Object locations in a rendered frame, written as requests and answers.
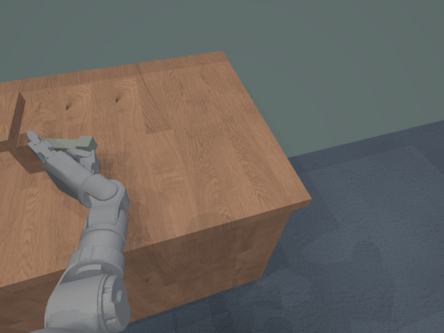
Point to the counter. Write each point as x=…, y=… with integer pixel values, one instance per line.
x=210, y=188

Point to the tap lever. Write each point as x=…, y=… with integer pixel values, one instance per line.
x=86, y=143

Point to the robot left forearm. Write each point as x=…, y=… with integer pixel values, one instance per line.
x=103, y=238

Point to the robot left upper arm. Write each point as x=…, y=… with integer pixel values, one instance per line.
x=97, y=304

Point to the robot left hand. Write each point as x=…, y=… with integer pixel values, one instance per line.
x=64, y=168

